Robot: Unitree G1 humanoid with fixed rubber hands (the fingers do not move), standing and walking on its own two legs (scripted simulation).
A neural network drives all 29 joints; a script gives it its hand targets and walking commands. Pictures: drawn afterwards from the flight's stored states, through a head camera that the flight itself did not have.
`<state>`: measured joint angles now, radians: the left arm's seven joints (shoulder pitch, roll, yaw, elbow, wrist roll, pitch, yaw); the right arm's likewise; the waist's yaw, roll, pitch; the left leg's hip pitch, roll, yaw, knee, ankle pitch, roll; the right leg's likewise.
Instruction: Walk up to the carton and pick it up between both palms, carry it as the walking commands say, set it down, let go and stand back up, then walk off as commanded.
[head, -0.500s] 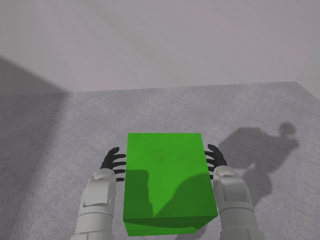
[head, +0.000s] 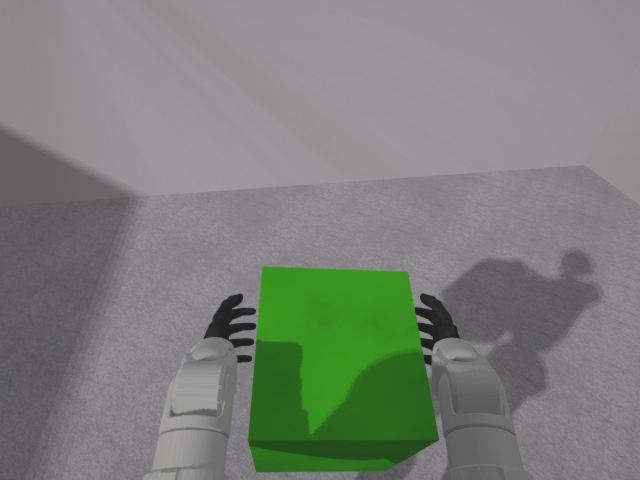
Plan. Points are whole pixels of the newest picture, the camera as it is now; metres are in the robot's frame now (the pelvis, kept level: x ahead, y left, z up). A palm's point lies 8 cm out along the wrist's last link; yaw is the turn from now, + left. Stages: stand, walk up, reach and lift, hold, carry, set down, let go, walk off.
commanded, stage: hold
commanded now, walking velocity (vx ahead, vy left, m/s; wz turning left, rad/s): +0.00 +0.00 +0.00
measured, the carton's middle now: (328, 376) +0.30 -0.01 -0.04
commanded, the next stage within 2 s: carry in 0.90 s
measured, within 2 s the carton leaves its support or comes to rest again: neither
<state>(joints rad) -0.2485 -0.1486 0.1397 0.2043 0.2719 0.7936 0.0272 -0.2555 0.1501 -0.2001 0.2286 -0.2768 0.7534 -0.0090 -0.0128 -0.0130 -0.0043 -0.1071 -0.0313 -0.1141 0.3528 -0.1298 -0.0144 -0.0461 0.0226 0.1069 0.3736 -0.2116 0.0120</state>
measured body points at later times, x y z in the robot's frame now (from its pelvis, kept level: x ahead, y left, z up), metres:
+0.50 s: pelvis +0.03 +0.02 +0.00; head -0.02 +0.02 +0.45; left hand +0.33 +0.15 +0.05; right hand +0.32 -0.14 +0.04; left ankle +0.05 +0.13 -0.75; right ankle +0.01 -0.13 -0.74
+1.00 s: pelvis -0.01 -0.01 +0.00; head -0.05 -0.02 +0.45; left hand +0.30 +0.13 +0.06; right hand +0.29 -0.16 +0.05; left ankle +0.05 +0.13 -0.74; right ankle +0.00 -0.13 -0.74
